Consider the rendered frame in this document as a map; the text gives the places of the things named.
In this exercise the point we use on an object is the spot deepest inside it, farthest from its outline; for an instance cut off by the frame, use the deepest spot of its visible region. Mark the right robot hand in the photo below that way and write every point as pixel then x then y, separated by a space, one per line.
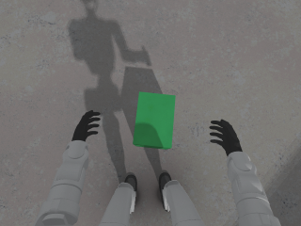
pixel 230 142

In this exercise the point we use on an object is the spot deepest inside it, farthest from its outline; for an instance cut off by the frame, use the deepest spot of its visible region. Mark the left robot forearm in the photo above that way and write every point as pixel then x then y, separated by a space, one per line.
pixel 62 204

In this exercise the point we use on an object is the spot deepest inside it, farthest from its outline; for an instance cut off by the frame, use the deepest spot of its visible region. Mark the left robot foot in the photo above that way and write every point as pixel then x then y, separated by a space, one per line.
pixel 131 179

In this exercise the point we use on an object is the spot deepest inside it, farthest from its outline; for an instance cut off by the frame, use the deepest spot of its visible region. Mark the right robot forearm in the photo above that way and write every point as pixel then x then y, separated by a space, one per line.
pixel 250 199

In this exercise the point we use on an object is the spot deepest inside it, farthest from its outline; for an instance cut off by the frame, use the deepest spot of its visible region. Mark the left robot hand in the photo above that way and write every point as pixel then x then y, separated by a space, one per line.
pixel 81 131

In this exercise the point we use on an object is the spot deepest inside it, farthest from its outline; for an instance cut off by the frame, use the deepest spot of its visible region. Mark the carton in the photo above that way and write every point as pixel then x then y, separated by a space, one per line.
pixel 154 120

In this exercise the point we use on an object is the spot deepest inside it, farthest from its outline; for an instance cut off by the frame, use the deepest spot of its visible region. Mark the robot right thigh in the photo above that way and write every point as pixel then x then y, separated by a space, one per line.
pixel 182 210

